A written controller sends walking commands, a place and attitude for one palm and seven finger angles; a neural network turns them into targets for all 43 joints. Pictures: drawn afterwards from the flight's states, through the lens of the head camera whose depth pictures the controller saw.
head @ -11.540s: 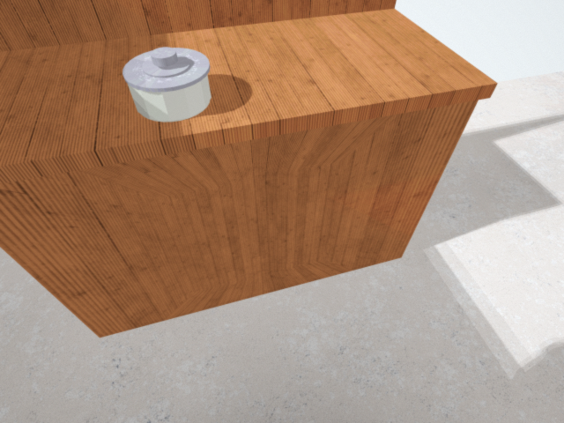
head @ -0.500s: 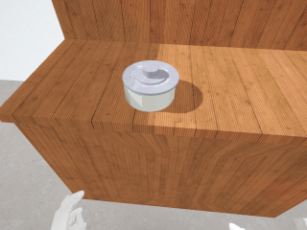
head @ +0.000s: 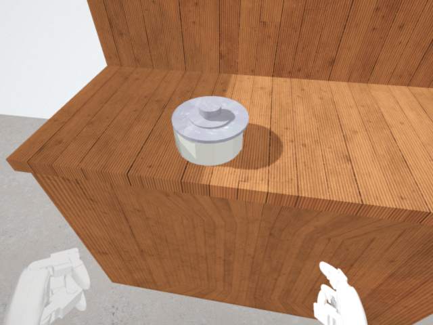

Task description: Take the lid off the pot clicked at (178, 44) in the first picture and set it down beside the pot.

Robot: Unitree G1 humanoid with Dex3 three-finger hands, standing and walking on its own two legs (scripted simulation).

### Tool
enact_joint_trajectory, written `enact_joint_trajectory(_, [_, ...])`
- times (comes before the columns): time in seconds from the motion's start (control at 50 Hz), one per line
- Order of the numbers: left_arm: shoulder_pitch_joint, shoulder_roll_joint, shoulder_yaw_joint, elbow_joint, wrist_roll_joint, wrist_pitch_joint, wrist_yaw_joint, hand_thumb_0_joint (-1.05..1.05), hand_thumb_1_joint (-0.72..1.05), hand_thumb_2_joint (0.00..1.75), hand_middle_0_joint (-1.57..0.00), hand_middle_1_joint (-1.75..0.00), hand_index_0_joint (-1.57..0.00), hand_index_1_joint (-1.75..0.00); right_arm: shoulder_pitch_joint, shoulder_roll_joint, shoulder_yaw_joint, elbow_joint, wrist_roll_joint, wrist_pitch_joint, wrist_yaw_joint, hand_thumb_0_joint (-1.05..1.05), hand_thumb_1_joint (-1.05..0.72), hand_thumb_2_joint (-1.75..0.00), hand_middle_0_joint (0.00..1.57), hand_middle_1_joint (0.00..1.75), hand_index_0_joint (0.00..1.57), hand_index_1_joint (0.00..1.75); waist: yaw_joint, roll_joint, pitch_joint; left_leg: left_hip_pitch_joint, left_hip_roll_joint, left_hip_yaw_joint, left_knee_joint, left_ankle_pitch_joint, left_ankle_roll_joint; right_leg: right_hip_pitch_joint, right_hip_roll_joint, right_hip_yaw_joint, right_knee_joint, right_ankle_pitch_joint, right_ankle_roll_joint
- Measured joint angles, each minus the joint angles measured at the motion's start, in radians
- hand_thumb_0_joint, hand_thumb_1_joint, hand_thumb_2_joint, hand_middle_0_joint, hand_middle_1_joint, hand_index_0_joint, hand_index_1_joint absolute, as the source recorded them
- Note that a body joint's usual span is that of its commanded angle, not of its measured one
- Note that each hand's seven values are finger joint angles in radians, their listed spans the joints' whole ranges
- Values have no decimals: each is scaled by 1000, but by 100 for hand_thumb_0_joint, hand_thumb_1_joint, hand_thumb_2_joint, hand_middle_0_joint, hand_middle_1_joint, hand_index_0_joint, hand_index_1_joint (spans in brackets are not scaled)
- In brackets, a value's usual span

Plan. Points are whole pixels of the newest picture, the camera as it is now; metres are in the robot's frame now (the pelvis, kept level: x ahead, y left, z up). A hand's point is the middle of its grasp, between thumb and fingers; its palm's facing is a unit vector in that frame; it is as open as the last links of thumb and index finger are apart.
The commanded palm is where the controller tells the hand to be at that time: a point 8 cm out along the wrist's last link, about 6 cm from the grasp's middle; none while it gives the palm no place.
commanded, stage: raise the hand higher, near the body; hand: left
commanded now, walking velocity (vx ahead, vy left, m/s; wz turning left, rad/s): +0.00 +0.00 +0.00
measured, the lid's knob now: (209, 108) +0.52 +0.09 +0.15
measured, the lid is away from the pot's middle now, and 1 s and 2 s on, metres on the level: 0.00 0.00 0.00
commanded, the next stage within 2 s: reach forward and open the fingers in 0.82 s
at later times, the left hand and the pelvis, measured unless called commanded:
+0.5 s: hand (77, 244) +0.17 +0.22 +0.15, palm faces +0.31 -0.83 -0.47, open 3.1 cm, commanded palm +0.12 +0.26 +0.18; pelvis +0.01 -0.01 +0.00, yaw -2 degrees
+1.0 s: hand (66, 204) +0.20 +0.23 +0.20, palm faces +0.39 -0.66 -0.64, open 3.0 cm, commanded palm +0.15 +0.27 +0.23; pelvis +0.00 +0.01 +0.00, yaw -2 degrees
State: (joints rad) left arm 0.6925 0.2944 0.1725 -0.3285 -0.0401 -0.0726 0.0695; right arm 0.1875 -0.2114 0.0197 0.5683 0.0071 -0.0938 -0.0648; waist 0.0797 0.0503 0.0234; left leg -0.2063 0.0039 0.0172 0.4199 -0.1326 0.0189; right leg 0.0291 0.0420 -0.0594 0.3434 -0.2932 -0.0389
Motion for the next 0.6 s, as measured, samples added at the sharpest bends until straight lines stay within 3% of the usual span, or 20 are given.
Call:
enact_joint_trajectory(0.16, [28,31,59,-88,0,-28,-10,1,90,90,-129,-148,-128,-148,13,21,-1,27,5,12,3,2,-90,-90,20,30,20,30,-16,18,0,19,7,17,-9,-10,-7,10,3,19,-4,-6,-5])
enact_joint_trajectory(0.42, [2,50,100,-171,-5,-49,-1,1,89,90,-130,-150,-130,-150,-11,-13,-27,22,13,2,-8,2,-90,-90,20,30,20,30,-6,16,1,22,12,26,-6,-22,-10,14,6,29,-10,-9,-7])
enact_joint_trajectory(0.6, [-62,58,121,-209,-13,-67,-3,1,89,90,-131,-150,-130,-150,-32,-6,-18,5,11,-1,0,2,-90,-90,20,30,20,30,-2,9,7,25,11,29,-4,-25,-8,18,4,32,-11,-9,-5])
